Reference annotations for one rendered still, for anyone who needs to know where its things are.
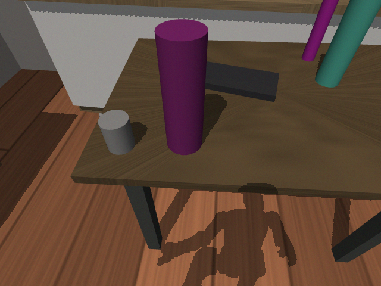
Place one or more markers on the table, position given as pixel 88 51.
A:
pixel 311 141

